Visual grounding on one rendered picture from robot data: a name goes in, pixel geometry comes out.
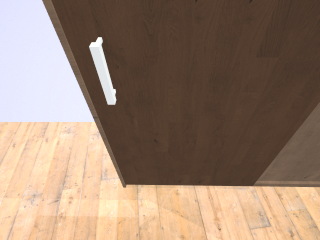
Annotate wardrobe door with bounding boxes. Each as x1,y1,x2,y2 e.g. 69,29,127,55
258,102,320,182
51,0,320,186

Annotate handle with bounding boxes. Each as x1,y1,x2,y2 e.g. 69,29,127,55
89,37,116,105

